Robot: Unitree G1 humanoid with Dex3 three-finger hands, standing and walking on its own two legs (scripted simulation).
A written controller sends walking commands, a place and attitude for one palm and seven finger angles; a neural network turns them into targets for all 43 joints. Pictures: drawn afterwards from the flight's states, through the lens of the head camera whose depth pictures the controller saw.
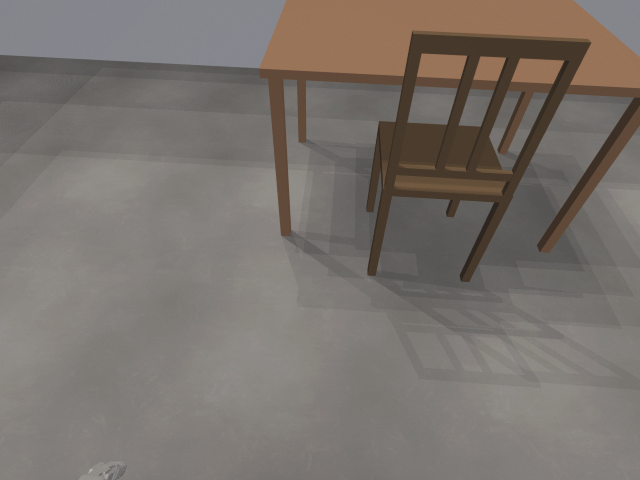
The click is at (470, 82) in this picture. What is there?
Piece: chair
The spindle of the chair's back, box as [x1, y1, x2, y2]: [435, 56, 479, 169]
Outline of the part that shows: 479,56 467,56 435,164 435,169 444,168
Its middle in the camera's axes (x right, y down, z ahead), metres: +0.36 -0.32 +1.03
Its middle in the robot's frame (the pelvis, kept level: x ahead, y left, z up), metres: +1.00 -0.31 -0.06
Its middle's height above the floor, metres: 0.71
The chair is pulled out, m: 0.00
